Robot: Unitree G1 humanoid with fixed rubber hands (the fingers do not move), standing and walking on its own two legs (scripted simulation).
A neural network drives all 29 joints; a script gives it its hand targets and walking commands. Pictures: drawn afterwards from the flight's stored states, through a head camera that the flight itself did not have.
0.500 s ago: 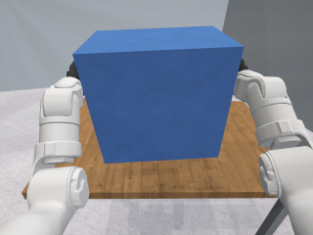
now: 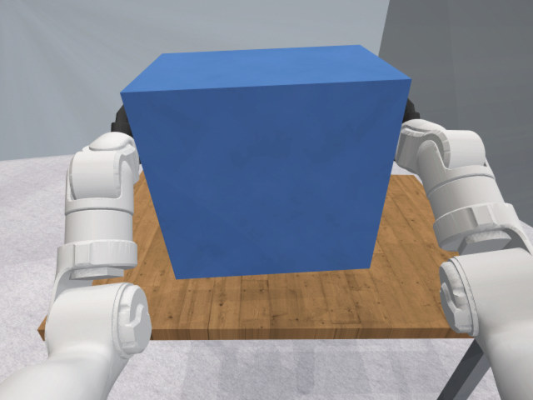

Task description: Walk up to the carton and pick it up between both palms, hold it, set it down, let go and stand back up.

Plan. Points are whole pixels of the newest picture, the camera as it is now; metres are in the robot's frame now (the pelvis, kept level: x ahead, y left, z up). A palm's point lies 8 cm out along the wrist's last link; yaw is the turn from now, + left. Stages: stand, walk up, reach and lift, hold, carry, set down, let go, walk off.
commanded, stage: hold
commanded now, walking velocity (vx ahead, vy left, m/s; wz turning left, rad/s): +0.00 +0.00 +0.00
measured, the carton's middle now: (267, 162) +0.38 +0.01 +0.27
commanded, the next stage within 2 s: none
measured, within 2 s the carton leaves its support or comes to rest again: neither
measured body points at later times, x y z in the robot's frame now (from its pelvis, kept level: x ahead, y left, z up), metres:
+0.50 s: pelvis +0.00 +0.01 +0.00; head -0.09 +0.03 +0.44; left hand +0.38 +0.21 +0.29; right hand +0.38 -0.17 +0.32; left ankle +0.03 +0.13 -0.75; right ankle -0.03 -0.11 -0.75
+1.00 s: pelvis +0.00 +0.00 +0.00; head -0.10 +0.01 +0.44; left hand +0.38 +0.20 +0.30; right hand +0.38 -0.18 +0.31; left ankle +0.03 +0.13 -0.75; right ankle -0.03 -0.11 -0.75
